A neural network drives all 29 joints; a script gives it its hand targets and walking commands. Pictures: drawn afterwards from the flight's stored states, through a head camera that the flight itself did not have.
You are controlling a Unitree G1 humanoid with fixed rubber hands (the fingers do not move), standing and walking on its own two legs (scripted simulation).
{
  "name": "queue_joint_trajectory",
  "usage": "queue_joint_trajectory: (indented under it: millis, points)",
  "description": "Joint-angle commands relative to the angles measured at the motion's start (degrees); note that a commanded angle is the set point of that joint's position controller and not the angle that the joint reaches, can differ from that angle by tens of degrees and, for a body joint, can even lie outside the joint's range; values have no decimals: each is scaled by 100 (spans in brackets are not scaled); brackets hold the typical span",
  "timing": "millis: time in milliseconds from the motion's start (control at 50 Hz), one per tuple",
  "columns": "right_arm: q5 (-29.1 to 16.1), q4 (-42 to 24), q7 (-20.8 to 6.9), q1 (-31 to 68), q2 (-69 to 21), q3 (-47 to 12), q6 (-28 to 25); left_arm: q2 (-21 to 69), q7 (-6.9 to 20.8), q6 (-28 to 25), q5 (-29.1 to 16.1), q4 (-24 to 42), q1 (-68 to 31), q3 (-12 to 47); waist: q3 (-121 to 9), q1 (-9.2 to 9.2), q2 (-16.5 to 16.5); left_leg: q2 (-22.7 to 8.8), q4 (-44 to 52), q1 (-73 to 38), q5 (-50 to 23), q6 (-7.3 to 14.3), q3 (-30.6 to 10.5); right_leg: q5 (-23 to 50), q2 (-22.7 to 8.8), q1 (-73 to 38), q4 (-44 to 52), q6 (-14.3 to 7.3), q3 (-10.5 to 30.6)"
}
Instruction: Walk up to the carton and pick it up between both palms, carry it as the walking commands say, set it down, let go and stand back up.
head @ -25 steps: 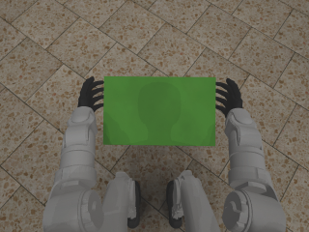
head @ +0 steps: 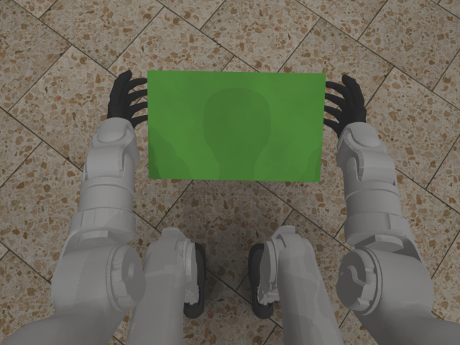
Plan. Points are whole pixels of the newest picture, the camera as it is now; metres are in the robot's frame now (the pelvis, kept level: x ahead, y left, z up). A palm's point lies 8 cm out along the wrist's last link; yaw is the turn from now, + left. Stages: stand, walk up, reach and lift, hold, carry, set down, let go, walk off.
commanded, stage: set down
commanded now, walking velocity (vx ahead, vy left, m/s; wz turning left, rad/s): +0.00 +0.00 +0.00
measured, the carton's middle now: (234, 129) +0.50 -0.01 -0.19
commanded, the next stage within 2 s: none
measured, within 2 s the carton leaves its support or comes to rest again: neither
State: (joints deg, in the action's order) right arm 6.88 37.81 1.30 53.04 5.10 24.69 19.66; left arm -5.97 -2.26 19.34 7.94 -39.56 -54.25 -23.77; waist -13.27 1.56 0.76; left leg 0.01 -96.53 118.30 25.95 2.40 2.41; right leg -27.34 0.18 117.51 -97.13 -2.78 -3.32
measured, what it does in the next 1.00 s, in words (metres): lowers itself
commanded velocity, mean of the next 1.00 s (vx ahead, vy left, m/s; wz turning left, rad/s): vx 0.00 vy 0.00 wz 0.00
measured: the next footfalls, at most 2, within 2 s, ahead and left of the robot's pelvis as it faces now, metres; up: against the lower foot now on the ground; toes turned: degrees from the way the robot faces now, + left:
none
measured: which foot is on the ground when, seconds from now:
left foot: down 0.00-1.00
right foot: down 0.00-1.00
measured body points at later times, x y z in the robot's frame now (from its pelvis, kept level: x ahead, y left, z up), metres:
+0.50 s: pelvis -0.01 +0.00 -0.07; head +0.30 -0.01 +0.26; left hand +0.51 +0.17 -0.18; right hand +0.50 -0.20 -0.18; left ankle +0.11 +0.10 -0.47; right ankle +0.10 -0.10 -0.47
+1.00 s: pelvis -0.01 +0.00 -0.12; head +0.34 -0.01 +0.16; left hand +0.53 +0.17 -0.27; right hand +0.52 -0.21 -0.27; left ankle +0.11 +0.10 -0.47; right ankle +0.10 -0.10 -0.47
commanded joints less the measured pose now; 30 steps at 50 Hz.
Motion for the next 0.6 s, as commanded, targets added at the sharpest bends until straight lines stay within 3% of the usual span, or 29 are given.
queue_joint_trajectory:
  millis: [0, 360, 580]
  points:
    - [-931, -210, -1727, 3673, -5031, -2938, -80, 5221, 1678, -125, -935, 159, -3644, 2889, -5475, 92, 125, 695, 584, -3111, -924, -185, -253, 1156, 628, -2846, 769, 247, 320]
    - [-1337, -222, -1692, 4420, -4666, -3200, -276, 4971, 1516, -273, -1134, 196, -4236, 3061, -5791, 19, 38, 607, -348, -2898, -1324, -155, -294, 1362, 589, -1984, -193, 248, 235]
    - [-1462, -200, -1502, 4790, -4439, -3275, -416, 4622, 1466, -465, -1374, 58, -4675, 3077, -5441, 48, 19, 553, -886, -2201, -1046, -136, -183, 1289, 517, -2095, -607, 240, 318]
